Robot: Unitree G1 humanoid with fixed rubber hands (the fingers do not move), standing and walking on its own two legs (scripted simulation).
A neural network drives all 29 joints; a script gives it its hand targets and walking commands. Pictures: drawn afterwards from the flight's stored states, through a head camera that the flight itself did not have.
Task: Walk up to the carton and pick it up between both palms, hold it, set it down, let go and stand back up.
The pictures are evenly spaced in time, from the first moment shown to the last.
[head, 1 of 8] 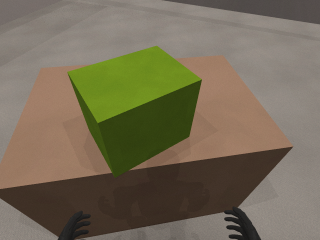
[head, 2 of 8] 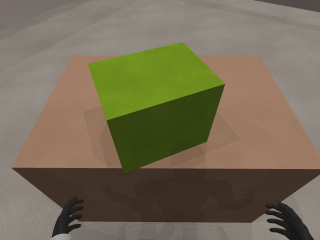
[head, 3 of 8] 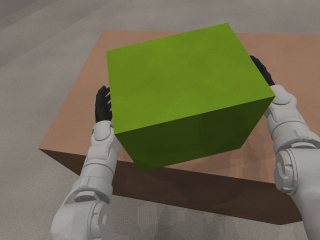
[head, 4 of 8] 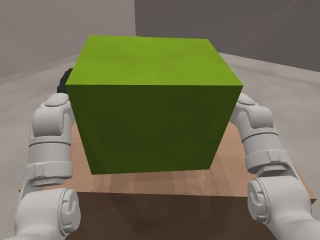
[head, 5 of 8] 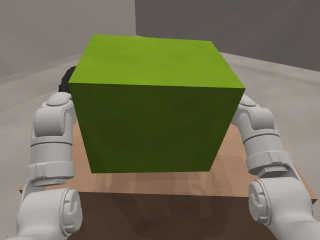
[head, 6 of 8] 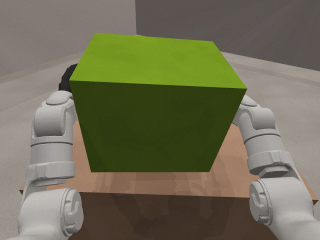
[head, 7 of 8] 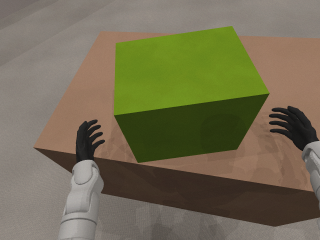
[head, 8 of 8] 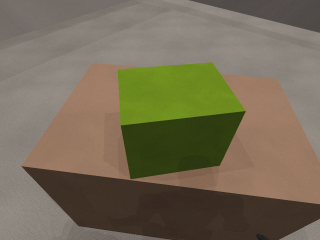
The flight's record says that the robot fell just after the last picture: no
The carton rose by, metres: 0.21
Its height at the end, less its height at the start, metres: +0.00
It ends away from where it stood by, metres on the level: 0.02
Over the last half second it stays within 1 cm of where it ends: yes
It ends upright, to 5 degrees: yes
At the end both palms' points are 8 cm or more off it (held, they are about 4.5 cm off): yes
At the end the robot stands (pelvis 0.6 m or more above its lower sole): yes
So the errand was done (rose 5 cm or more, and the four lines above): yes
